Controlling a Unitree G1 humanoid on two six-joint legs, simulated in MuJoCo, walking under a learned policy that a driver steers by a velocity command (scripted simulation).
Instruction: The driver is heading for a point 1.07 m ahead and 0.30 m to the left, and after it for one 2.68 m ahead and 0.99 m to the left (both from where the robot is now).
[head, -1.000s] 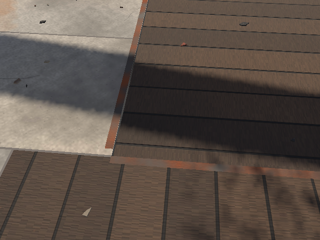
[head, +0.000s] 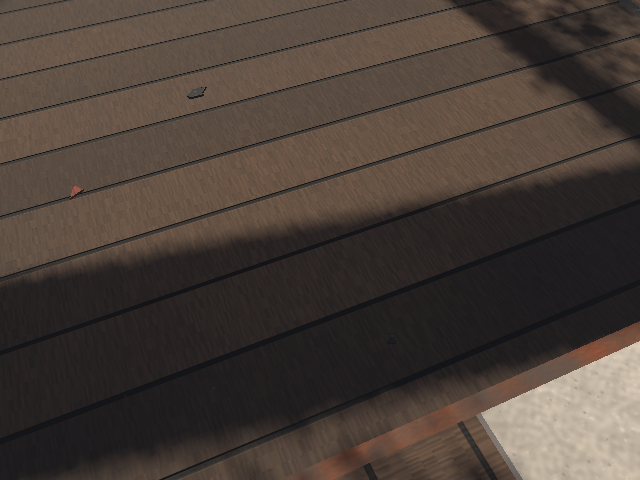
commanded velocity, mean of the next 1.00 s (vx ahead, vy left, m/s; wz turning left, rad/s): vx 0.50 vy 0.00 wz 0.40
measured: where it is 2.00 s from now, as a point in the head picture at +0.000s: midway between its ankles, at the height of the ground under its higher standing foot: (195, 286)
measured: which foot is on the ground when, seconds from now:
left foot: down 0.00-0.32, up 0.34-0.82, down 0.84-1.00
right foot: up 0.00-0.30, down 0.32-0.88, up 0.90-1.00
